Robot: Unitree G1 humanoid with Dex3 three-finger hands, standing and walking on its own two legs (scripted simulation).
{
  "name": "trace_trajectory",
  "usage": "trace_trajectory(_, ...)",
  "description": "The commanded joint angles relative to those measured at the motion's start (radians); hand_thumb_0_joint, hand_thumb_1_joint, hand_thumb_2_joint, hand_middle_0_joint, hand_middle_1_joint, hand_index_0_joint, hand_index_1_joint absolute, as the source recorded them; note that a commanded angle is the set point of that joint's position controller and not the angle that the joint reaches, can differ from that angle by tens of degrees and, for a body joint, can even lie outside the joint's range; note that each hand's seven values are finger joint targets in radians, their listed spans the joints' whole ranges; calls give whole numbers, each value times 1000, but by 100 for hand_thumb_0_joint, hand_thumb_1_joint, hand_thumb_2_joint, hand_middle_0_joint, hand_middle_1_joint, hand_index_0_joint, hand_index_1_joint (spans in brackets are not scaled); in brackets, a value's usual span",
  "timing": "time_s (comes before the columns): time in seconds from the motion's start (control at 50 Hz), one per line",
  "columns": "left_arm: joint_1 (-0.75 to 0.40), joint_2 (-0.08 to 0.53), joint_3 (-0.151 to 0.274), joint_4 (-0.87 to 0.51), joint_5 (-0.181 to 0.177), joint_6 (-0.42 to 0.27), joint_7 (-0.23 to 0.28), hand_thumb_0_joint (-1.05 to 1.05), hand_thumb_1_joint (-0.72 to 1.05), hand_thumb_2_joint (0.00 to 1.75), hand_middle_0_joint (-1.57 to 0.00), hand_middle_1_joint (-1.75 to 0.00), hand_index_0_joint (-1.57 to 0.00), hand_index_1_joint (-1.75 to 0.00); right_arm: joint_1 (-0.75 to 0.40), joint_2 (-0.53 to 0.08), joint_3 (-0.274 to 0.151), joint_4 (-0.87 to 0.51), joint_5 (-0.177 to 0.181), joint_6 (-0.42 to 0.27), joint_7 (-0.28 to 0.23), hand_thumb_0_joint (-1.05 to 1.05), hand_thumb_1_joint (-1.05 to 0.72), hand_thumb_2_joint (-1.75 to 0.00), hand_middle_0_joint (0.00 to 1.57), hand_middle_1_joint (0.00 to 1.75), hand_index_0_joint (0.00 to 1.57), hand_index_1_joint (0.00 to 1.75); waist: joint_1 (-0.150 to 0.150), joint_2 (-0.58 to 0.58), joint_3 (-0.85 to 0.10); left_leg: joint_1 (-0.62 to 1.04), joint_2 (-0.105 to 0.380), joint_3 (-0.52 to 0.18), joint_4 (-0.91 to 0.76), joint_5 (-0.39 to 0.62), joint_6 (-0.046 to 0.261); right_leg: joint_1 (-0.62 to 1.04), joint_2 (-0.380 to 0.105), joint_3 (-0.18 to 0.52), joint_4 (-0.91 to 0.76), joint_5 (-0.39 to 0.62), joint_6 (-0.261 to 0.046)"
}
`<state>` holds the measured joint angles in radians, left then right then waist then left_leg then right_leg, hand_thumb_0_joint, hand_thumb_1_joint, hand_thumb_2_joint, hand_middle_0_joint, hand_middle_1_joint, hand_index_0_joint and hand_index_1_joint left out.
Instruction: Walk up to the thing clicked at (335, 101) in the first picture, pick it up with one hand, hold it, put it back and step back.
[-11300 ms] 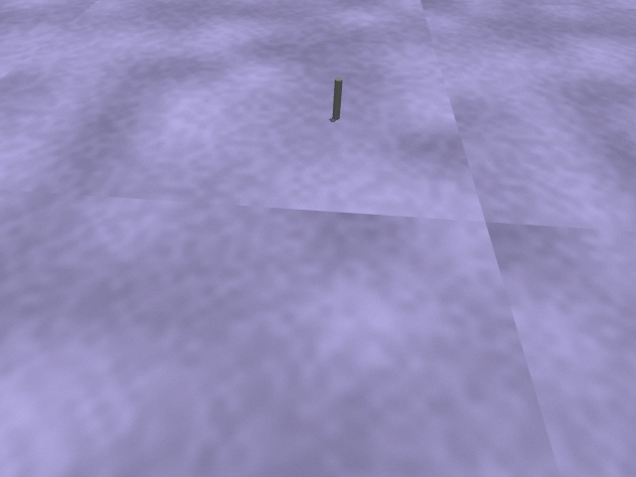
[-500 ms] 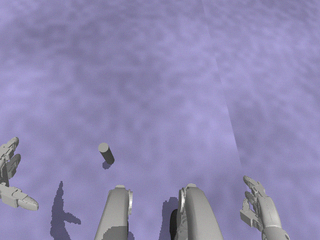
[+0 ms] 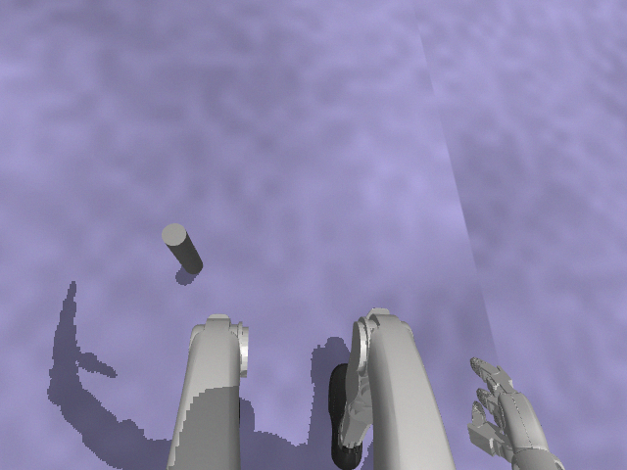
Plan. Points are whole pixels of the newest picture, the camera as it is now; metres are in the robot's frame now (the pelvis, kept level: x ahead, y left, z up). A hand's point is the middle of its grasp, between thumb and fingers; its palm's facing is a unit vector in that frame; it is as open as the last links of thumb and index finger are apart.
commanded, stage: go down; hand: left
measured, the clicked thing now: (185, 252) +0.45 +0.22 -0.37
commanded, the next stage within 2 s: approach in 1.08 s
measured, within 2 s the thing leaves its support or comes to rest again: neither
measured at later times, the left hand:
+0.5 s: hand out of the picture +0.36 +0.39 -0.07, palm faces +0.11 -0.99 -0.09, open 17.6 cm
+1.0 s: hand out of the picture +0.37 +0.40 -0.07, palm faces +0.11 -0.99 -0.08, open 17.7 cm
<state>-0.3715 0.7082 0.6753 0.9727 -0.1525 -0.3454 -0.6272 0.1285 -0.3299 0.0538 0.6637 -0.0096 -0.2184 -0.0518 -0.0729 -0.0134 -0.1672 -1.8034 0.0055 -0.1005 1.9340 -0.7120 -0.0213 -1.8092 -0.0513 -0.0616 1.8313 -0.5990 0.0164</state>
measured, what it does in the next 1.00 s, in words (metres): lowers itself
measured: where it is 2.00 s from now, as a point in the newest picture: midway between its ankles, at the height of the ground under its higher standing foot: (283, 445)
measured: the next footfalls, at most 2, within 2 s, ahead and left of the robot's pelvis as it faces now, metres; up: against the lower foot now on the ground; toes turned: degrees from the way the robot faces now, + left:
none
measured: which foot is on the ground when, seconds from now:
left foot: down 0.00-1.00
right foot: down 0.00-1.00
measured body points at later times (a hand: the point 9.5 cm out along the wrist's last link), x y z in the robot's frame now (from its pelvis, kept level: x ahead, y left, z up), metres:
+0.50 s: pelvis -0.01 +0.00 -0.05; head +0.19 +0.06 +0.35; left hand +0.35 +0.44 -0.06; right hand +0.15 -0.27 -0.15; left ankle +0.06 +0.12 -0.45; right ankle +0.10 -0.13 -0.45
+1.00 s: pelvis -0.02 +0.01 -0.07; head +0.18 +0.07 +0.33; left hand +0.36 +0.45 -0.06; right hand +0.13 -0.27 -0.17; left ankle +0.06 +0.12 -0.45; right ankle +0.10 -0.13 -0.45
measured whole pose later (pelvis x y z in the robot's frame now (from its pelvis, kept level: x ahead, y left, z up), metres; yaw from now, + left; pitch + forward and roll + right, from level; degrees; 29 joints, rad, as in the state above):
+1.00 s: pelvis -0.02 +0.01 -0.07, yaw -1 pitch +32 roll -7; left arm -0.57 0.85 0.75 1.06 -0.16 -0.33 -0.72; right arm 0.14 -0.36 0.10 0.66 -0.02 -0.20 -0.03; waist -0.11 -0.02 -0.13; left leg -2.02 -0.02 -0.11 2.18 -0.72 -0.01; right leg -2.01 -0.06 -0.06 2.05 -0.60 0.03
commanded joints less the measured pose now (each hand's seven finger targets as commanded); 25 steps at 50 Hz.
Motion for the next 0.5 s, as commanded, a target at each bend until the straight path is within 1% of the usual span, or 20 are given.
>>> trace_trajectory(0.0,-126,418,106,-198,-40,-54,-8,0,-61,9,-4,-8,-4,-8,105,-222,-77,-69,7,-27,-18,0,-88,-90,20,30,20,30,59,236,-590,390,-7,26,-293,217,32,304,30,0,-128,119,-58)
trace_trajectory(0.02,-103,421,119,-189,-42,-53,-9,0,-61,8,-4,-8,-4,-8,107,-218,-71,-65,8,-26,-18,0,-88,-90,20,30,20,30,64,230,-594,390,-9,28,-278,260,31,310,29,-1,-119,145,-58)
trace_trajectory(0.04,-113,422,115,-181,-43,-50,-8,0,-61,8,-4,-8,-5,-8,101,-220,-71,-71,9,-25,-18,0,-88,-90,20,30,20,30,59,211,-568,353,-10,28,-279,233,34,301,30,-1,-120,123,-58)
trace_trajectory(0.06,-112,418,118,-181,-50,-50,-10,0,-61,8,-4,-8,-4,-8,97,-215,-67,-68,8,-25,-18,0,-88,-90,20,30,20,30,63,200,-555,332,-12,38,-261,240,37,306,30,4,-121,129,-57)
trace_trajectory(0.1,-140,410,115,-170,-52,-53,-17,0,-61,8,-4,-8,-4,-8,94,-221,-70,-66,7,-23,-18,0,-87,-90,20,30,20,30,43,198,-528,310,-10,33,-249,210,39,275,30,2,-108,112,-56)
trace_trajectory(0.12,-166,405,104,-169,-54,-54,-20,0,-61,8,-4,-8,-4,-8,85,-221,-69,-72,9,-24,-15,0,-88,-90,20,30,20,30,35,196,-510,290,-9,27,-251,173,40,253,30,-1,-100,87,-57)
trace_trajectory(0.18,-195,420,110,-162,-52,-61,-35,0,-61,7,-4,-7,-4,-7,92,-227,-70,-66,4,-24,-15,0,-88,-90,20,30,20,30,32,203,-526,298,-6,22,-229,171,39,222,29,-4,-81,88,-55)
trace_trajectory(0.22,-229,409,94,-149,-57,-62,-48,0,-61,7,-5,-8,-5,-8,100,-231,-67,-62,0,-25,-15,0,-88,-90,20,30,20,30,17,218,-530,289,-9,27,-210,181,39,221,26,-4,-67,98,-56)
trace_trajectory(0.24,-232,429,108,-160,-58,-65,-52,0,-61,6,-5,-8,-5,-8,105,-231,-63,-61,-1,-27,-14,0,-88,-90,20,30,20,30,24,219,-556,296,-9,26,-205,202,36,224,27,-7,-58,110,-57)
trace_trajectory(0.26,-253,445,105,-168,-58,-66,-57,0,-61,6,-5,-8,-5,-8,100,-230,-63,-59,-2,-26,-14,0,-88,-90,20,30,20,30,29,218,-562,280,-12,39,-190,178,40,227,26,-1,-66,90,-55)
trace_trajectory(0.28,-239,437,104,-136,-56,-62,-61,0,-61,6,-5,-8,-5,-8,105,-235,-61,-57,-5,-26,-15,0,-88,-90,20,30,20,30,22,227,-568,297,-11,35,-183,206,38,224,26,-4,-52,110,-56)
trace_trajectory(0.3,-253,460,115,-161,-55,-63,-63,0,-61,5,-5,-8,-6,-7,110,-242,-62,-59,-3,-28,-15,0,-88,-90,20,30,20,30,29,233,-582,300,-12,29,-189,206,36,216,25,-7,-44,109,-57)
trace_trajectory(0.32,-255,447,105,-146,-53,-62,-67,0,-61,7,-5,-8,-5,-8,106,-243,-59,-51,-5,-27,-14,0,-88,-90,20,30,20,30,28,257,-584,327,-10,22,-184,224,32,189,23,-10,-26,122,-59)
trace_trajectory(0.34,-282,461,109,-164,-52,-61,-68,0,-61,7,-5,-8,-5,-8,113,-245,-59,-48,-6,-25,-15,0,-88,-90,20,30,20,30,26,272,-582,332,-10,18,-187,213,30,174,22,-13,-23,114,-59)
trace_trajectory(0.36,-267,477,120,-156,-51,-58,-66,0,-61,6,-5,-8,-5,-8,114,-247,-59,-52,-4,-22,-16,0,-88,-90,20,30,20,30,35,258,-584,324,-10,15,-192,200,31,181,23,-15,-20,106,-58)
trace_trajectory(0.4,-264,482,127,-139,-51,-55,-64,0,-61,7,-5,-8,-5,-8,119,-244,-51,-48,-4,-19,-14,0,-88,-90,20,30,20,30,31,251,-575,297,-13,20,-178,211,32,190,22,-16,-10,113,-57)
trace_trajectory(0.42,-272,515,150,-156,-52,-56,-61,0,-61,7,-5,-9,-5,-8,116,-246,-49,-51,-4,-18,-13,0,-88,-90,20,30,20,30,43,238,-591,287,-14,22,-170,216,34,199,22,-15,-4,118,-57)
trace_trajectory(0.44,-266,516,148,-147,-50,-56,-63,0,-61,7,-5,-9,-5,-9,118,-243,-47,-49,-3,-15,-12,0,-88,-90,20,30,20,30,43,243,-590,282,-15,27,-168,222,34,194,23,-14,1,119,-57)
trace_trajectory(0.46,-264,508,145,-143,-53,-53,-64,0,-61,7,-5,-9,-5,-9,111,-246,-51,-55,-3,-12,-13,0,-88,-90,20,30,20,30,45,235,-573,268,-16,30,-166,202,37,184,23,-11,-5,105,-56)
trace_trajectory(0.48,-267,500,137,-134,-55,-51,-66,0,-61,7,-5,-9,-5,-8,103,-248,-50,-59,-2,-11,-12,0,-88,-90,20,30,20,30,37,235,-547,247,-13,25,-173,164,39,170,24,-15,0,79,-56)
